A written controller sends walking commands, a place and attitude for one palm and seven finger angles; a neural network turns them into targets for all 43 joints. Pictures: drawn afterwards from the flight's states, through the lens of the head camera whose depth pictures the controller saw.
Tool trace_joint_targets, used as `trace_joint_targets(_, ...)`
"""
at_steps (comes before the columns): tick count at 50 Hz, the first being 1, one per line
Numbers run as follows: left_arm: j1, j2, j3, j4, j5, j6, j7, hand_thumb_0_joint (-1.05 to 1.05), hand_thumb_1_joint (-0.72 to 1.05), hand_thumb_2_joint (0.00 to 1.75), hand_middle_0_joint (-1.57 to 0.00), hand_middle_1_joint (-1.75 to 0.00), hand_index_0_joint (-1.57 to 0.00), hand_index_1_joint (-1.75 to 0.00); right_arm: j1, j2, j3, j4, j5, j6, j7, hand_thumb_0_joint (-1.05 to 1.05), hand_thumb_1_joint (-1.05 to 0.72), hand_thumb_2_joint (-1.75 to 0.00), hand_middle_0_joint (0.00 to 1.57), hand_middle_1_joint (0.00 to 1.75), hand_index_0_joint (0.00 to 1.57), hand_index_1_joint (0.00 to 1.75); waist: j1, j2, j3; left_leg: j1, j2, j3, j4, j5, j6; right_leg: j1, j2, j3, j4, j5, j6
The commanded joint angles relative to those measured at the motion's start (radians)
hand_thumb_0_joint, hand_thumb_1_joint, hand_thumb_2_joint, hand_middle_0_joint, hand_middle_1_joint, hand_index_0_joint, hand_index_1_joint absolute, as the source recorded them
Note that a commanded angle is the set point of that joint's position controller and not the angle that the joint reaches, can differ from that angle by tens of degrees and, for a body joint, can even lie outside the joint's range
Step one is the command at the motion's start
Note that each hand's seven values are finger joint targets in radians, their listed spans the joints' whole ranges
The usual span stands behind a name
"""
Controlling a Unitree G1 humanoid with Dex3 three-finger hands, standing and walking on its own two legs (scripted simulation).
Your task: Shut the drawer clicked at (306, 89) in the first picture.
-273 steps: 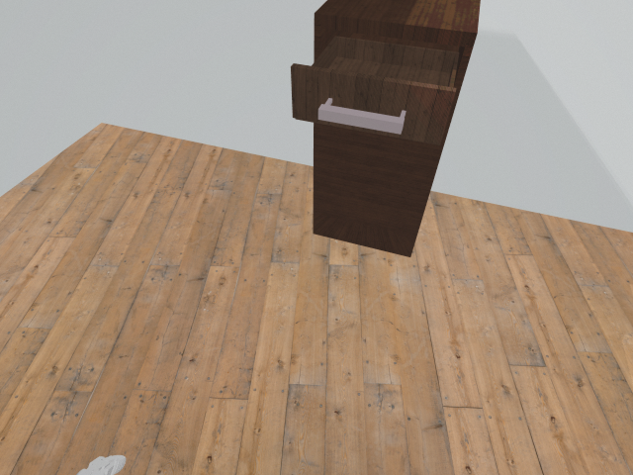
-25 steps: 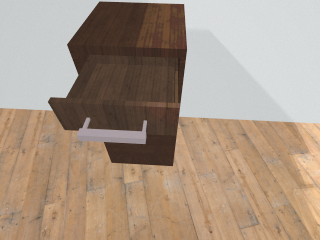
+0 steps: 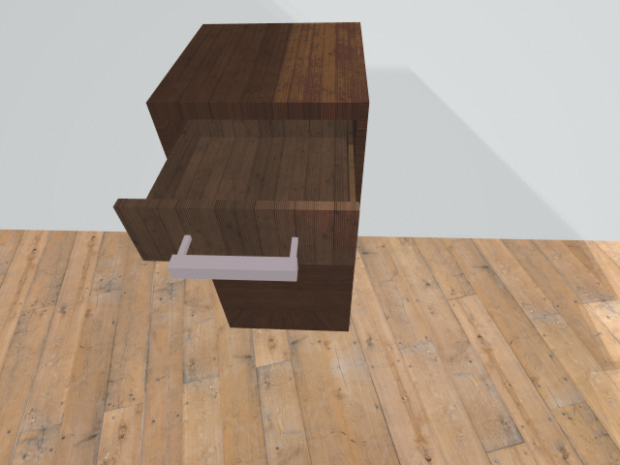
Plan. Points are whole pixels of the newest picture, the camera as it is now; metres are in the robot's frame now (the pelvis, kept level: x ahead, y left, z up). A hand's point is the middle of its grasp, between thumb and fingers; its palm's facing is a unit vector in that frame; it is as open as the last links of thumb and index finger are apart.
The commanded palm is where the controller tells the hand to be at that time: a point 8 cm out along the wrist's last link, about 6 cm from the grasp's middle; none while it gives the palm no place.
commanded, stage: look again from close up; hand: left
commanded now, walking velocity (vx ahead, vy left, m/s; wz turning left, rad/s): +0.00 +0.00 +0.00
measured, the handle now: (237, 255) +0.42 +0.15 +0.01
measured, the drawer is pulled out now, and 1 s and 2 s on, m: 0.26 0.26 0.26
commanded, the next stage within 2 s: shuffle to correct the standing spot in 0.18 s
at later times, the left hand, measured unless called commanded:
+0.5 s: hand out of the picture +0.01 +0.15 -0.17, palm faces +0.00 -0.98 -0.20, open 7.3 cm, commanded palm none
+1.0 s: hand out of the picture +0.09 +0.12 -0.18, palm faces +0.05 -0.98 -0.20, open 7.3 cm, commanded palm none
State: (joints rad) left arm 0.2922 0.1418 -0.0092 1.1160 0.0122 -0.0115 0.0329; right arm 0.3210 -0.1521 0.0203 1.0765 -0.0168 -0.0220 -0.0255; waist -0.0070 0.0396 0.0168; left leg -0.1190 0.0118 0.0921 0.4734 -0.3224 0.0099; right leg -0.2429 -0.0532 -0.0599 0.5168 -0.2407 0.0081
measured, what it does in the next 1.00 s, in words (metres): steps on the spot: left foot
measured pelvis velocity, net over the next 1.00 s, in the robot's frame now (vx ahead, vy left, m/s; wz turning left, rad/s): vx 0.09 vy -0.05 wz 0.01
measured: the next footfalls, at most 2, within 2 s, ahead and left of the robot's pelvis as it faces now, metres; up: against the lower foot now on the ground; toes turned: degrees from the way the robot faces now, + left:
left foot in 0.80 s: +0.08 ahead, +0.07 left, +0.00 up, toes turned +6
right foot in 1.02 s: +0.14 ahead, -0.17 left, +0.00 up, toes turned -4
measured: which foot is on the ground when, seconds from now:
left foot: down 0.00-0.62, up 0.64-0.78, down 0.80-1.00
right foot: down 0.00-0.80, up 0.82-1.00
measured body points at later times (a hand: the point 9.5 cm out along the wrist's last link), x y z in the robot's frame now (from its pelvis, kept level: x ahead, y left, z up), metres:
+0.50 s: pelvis +0.02 -0.01 +0.00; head +0.03 -0.03 +0.45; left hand +0.01 +0.21 -0.16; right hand -0.02 -0.23 -0.17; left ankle -0.04 +0.11 -0.74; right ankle +0.02 -0.12 -0.74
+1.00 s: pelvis +0.09 -0.05 +0.00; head +0.11 -0.05 +0.44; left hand +0.09 +0.17 -0.16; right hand +0.09 -0.26 -0.17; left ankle +0.04 +0.07 -0.74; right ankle +0.10 -0.16 -0.73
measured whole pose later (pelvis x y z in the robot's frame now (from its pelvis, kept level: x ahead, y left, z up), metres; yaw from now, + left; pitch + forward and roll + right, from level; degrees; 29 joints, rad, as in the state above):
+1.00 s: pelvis +0.09 -0.05 +0.00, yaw +1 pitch -1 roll +1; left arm 0.26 0.14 0.02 1.09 0.02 0.01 0.04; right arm 0.28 -0.13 0.02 1.09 -0.03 -0.02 -0.05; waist 0.00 0.00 0.07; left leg -0.14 0.03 0.10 0.52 -0.35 0.00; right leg -0.31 -0.05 -0.07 0.68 -0.32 -0.01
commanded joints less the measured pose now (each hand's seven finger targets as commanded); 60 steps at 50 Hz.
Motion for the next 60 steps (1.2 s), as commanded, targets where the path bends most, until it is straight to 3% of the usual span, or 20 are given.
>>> trace_joint_targets(1,0.040,0.092,0.014,-0.033,-0.004,-0.011,0.001,0.00,0.90,0.90,-0.20,-0.30,-0.20,-0.30,0.071,-0.088,-0.015,-0.024,0.002,-0.015,-0.001,0.00,-0.90,-0.90,0.20,0.30,0.20,0.30,0.007,-0.055,0.102,-0.145,0.094,-0.111,-0.161,0.094,0.024,0.034,-0.045,0.080,-0.082,0.060,-0.043)
trace_joint_targets(14,0.031,0.096,0.021,-0.026,-0.005,-0.010,0.003,0.00,0.90,0.90,-0.20,-0.30,-0.20,-0.30,0.069,-0.076,-0.013,0.021,0.003,-0.017,-0.007,0.00,-0.90,-0.90,0.20,0.30,0.20,0.30,0.011,-0.027,0.049,-0.077,0.095,-0.087,-0.145,0.217,0.020,0.076,-0.055,0.076,-0.067,0.180,-0.043)
trace_joint_targets(21,0.033,0.077,0.028,-0.028,0.012,0.005,-0.010,0.00,0.90,0.90,-0.20,-0.30,-0.20,-0.30,0.067,-0.098,-0.031,0.025,-0.009,0.003,-0.003,0.00,-0.90,-0.90,0.20,0.30,0.20,0.30,0.004,0.030,0.150,-0.139,0.145,-0.144,-0.214,-0.175,0.056,-0.039,-0.001,0.027,0.000,-0.123,-0.055)
trace_joint_targets(26,0.076,0.080,0.040,-0.028,0.015,-0.009,-0.019,0.00,0.90,0.90,-0.20,-0.30,-0.20,-0.30,0.067,-0.097,-0.041,0.009,-0.010,-0.006,-0.007,0.00,-0.90,-0.90,0.20,0.30,0.20,0.30,0.011,-0.011,0.140,-0.129,0.139,-0.109,-0.112,-0.027,0.068,-0.033,-0.009,0.054,0.022,-0.021,-0.073)
trace_joint_targets(29,0.146,0.119,0.054,-0.001,0.012,-0.021,-0.016,0.00,0.90,0.90,-0.20,-0.30,-0.20,-0.30,0.068,-0.053,-0.034,-0.001,-0.008,-0.014,-0.010,0.00,-0.90,-0.90,0.20,0.30,0.20,0.30,0.025,-0.173,0.074,-0.180,0.048,0.010,0.088,0.014,0.030,0.085,-0.094,0.166,-0.041,0.183,-0.114)
trace_joint_targets(31,0.219,0.152,0.066,0.023,0.008,-0.026,-0.009,0.00,0.90,0.90,-0.20,-0.30,-0.20,-0.30,0.023,-0.028,-0.031,-0.021,-0.003,-0.012,-0.009,0.00,-0.90,-0.90,0.20,0.30,0.20,0.30,0.053,-0.294,0.049,-0.302,0.007,0.039,0.277,-0.199,0.010,0.182,-0.202,0.312,-0.132,0.324,-0.200)
trace_joint_targets(33,0.245,0.141,0.067,0.027,0.018,-0.030,-0.001,0.00,0.90,0.90,-0.20,-0.30,-0.20,-0.30,-0.046,-0.030,-0.034,-0.049,-0.001,-0.016,-0.006,0.00,-0.90,-0.90,0.20,0.30,0.20,0.30,0.069,-0.232,0.044,-0.401,0.022,0.002,0.410,-0.281,0.015,0.229,-0.247,0.354,-0.139,0.470,-0.274)
trace_joint_targets(35,0.197,0.137,0.066,0.007,0.021,-0.030,0.002,0.00,0.90,0.90,-0.20,-0.30,-0.20,-0.30,-0.051,-0.020,-0.035,-0.052,0.002,-0.020,0.003,0.00,-0.90,-0.90,0.20,0.30,0.20,0.30,0.043,-0.140,0.013,-0.344,0.033,-0.018,0.345,-0.251,0.020,0.198,-0.227,0.298,-0.110,0.471,-0.268)
trace_joint_targets(38,0.071,0.100,0.058,-0.029,0.005,-0.018,-0.003,0.00,0.90,0.90,-0.20,-0.30,-0.20,-0.30,0.127,-0.009,-0.034,0.026,-0.004,-0.028,0.000,0.00,-0.90,-0.90,0.20,0.30,0.20,0.30,-0.054,-0.076,-0.007,0.046,0.018,0.005,-0.033,0.066,0.015,-0.055,-0.088,0.121,0.039,0.180,-0.148)
trace_joint_targets(39,0.054,0.054,0.050,-0.049,-0.002,-0.014,-0.008,0.00,0.90,0.90,-0.20,-0.30,-0.20,-0.30,0.197,-0.077,-0.047,0.051,-0.012,-0.035,-0.011,0.00,-0.90,-0.90,0.20,0.30,0.20,0.30,-0.075,0.120,-0.007,0.140,0.160,-0.180,-0.123,0.175,0.059,-0.185,0.002,0.047,0.226,0.021,-0.090)
trace_joint_targets(40,0.049,0.026,0.042,-0.071,-0.001,-0.013,-0.007,0.00,0.90,0.90,-0.20,-0.30,-0.20,-0.30,0.229,-0.140,-0.057,0.052,-0.018,-0.031,-0.021,0.00,-0.90,-0.90,0.20,0.30,0.20,0.30,-0.073,0.289,0.017,0.157,0.378,-0.413,-0.192,0.453,0.159,-0.313,0.065,-0.030,0.403,-0.324,-0.041)
trace_joint_targets(41,0.029,0.053,0.048,-0.082,0.006,-0.002,-0.001,0.00,0.90,0.90,-0.20,-0.30,-0.20,-0.30,0.200,-0.138,-0.051,0.039,-0.019,-0.013,-0.023,0.00,-0.90,-0.90,0.20,0.30,0.20,0.30,-0.065,0.168,0.043,0.112,0.422,-0.423,-0.170,0.574,0.233,-0.321,0.037,0.036,0.489,-0.377,-0.050)
trace_joint_targets(44,0.018,0.027,0.043,-0.062,0.004,0.005,-0.002,0.00,0.90,0.90,-0.20,-0.30,-0.20,-0.30,0.046,-0.094,-0.026,-0.006,-0.017,-0.020,-0.029,0.00,-0.90,-0.90,0.20,0.30,0.20,0.30,-0.005,0.150,0.118,-0.049,0.339,-0.252,-0.126,0.812,0.206,-0.224,-0.022,0.053,0.444,-0.316,-0.031)
trace_joint_targets(47,0.063,0.000,0.032,-0.045,-0.003,0.008,-0.008,0.00,0.90,0.90,-0.20,-0.30,-0.20,-0.30,-0.018,-0.109,-0.028,-0.025,-0.012,-0.014,-0.030,0.00,-0.90,-0.90,0.20,0.30,0.20,0.30,0.028,0.096,0.098,-0.075,0.236,-0.123,-0.082,0.774,0.136,-0.066,0.000,-0.014,0.158,-0.108,-0.012)
trace_joint_targets(49,0.105,0.027,0.036,-0.035,0.000,0.004,-0.006,0.00,0.90,0.90,-0.20,-0.30,-0.20,-0.30,-0.020,-0.119,-0.041,-0.029,0.000,-0.004,-0.029,0.00,-0.90,-0.90,0.20,0.30,0.20,0.30,0.039,0.038,0.045,-0.046,0.176,-0.082,-0.015,0.617,0.076,0.019,0.005,-0.013,-0.034,0.129,-0.005)
trace_joint_targets(51,0.096,0.118,0.047,-0.042,0.001,-0.010,0.001,0.00,0.90,0.90,-0.20,-0.30,-0.20,-0.30,0.012,-0.084,-0.047,-0.036,0.009,0.005,-0.024,0.00,-0.90,-0.90,0.20,0.30,0.20,0.30,0.016,-0.098,0.001,-0.107,0.085,-0.047,0.025,0.262,0.007,0.082,-0.122,0.174,-0.020,0.560,-0.061)
trace_joint_targets(52,0.072,0.140,0.047,-0.055,0.001,-0.010,0.001,0.00,0.90,0.90,-0.20,-0.30,-0.20,-0.30,0.034,-0.065,-0.049,-0.033,0.012,0.011,-0.020,0.00,-0.90,-0.90,0.20,0.30,0.20,0.30,0.003,-0.107,0.001,-0.113,0.058,-0.039,0.001,0.154,-0.004,0.084,-0.169,0.174,-0.011,0.679,-0.091)
trace_joint_targets(53,0.056,0.153,0.050,-0.067,0.001,-0.006,0.001,0.00,0.90,0.90,-0.20,-0.30,-0.20,-0.30,0.041,-0.052,-0.054,-0.025,0.012,0.016,-0.016,0.00,-0.90,-0.90,0.20,0.30,0.20,0.30,-0.002,-0.084,-0.005,-0.099,0.045,-0.035,0.018,0.131,-0.008,0.075,-0.181,0.167,-0.005,0.700,-0.094)
trace_joint_targets(56,0.048,0.175,0.061,-0.076,0.003,-0.009,0.012,0.00,0.90,0.90,-0.20,-0.30,-0.20,-0.30,0.030,-0.047,-0.058,-0.027,0.011,0.034,-0.012,0.00,-0.90,-0.90,0.20,0.30,0.20,0.30,0.022,-0.286,-0.059,-0.154,0.017,-0.013,0.139,-0.091,-0.028,0.159,-0.227,0.219,-0.043,0.838,-0.142)
trace_joint_targets(60,0.035,0.185,0.077,-0.105,0.015,0.000,0.022,0.00,0.90,0.90,-0.20,-0.30,-0.20,-0.30,-0.039,-0.052,-0.066,-0.056,0.011,0.046,-0.009,0.00,-0.90,-0.90,0.20,0.30,0.20,0.30,0.053,-0.248,-0.078,-0.252,0.007,-0.050,0.318,-0.224,-0.039,0.197,-0.282,0.268,-0.068,0.846,-0.230)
